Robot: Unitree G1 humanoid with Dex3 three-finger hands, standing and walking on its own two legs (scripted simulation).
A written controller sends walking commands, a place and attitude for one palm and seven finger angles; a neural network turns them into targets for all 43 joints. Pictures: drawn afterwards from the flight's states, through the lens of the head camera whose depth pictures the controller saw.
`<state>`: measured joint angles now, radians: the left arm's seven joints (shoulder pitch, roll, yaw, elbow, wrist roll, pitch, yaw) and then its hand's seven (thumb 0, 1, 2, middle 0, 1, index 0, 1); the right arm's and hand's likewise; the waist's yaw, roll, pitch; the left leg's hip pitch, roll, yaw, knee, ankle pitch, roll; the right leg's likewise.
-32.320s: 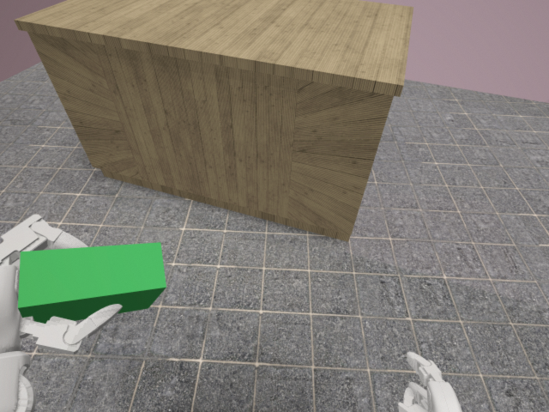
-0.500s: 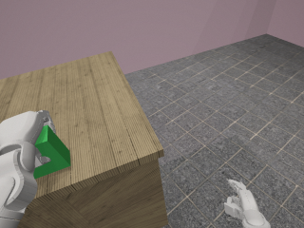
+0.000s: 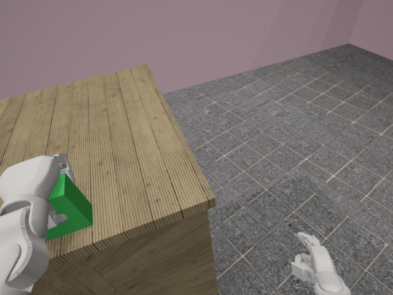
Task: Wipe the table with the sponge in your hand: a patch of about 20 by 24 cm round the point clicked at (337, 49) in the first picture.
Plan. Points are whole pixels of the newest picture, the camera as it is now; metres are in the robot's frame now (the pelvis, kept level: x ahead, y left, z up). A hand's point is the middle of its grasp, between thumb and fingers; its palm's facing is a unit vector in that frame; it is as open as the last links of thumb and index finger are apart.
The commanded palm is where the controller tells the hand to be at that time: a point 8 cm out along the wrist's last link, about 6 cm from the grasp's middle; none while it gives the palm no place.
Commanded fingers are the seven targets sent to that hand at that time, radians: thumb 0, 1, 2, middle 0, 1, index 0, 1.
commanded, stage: lower the sponge onto the table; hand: left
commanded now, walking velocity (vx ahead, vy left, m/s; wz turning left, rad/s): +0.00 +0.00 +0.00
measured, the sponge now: (59, 214) +0.21 +0.33 +0.08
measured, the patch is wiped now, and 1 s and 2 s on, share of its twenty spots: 0.05 0.05 0.10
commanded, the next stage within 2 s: wipe forward along the first lane in 0.14 s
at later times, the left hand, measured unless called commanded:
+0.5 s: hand (52, 188) +0.24 +0.33 +0.14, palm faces +0.05 -0.03 -1.00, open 9.3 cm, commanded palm +0.21 +0.33 +0.18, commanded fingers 0.00 0.10 1.30 -1.20 -1.60 -1.20 -1.60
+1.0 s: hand (55, 173) +0.28 +0.35 +0.13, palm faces -0.03 +0.01 -1.00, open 9.3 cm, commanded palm +0.26 +0.36 +0.16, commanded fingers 0.00 0.10 1.30 -1.20 -1.60 -1.20 -1.60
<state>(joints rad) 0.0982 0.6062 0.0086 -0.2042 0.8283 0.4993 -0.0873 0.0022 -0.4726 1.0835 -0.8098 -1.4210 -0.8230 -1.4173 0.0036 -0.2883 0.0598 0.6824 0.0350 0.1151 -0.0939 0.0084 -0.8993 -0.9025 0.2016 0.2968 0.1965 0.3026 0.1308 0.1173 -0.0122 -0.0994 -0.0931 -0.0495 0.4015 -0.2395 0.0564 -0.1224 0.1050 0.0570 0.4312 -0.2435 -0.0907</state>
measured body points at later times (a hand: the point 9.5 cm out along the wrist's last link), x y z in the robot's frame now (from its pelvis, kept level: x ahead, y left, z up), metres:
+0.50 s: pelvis +0.00 +0.00 +0.00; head -0.02 -0.05 +0.45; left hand +0.23 +0.32 +0.19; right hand +0.24 -0.20 -0.09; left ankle -0.01 +0.09 -0.74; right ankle -0.01 -0.06 -0.74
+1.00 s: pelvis +0.00 -0.02 -0.01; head +0.00 -0.07 +0.44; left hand +0.27 +0.34 +0.19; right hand +0.19 -0.26 -0.12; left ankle -0.01 +0.09 -0.74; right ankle -0.01 -0.06 -0.74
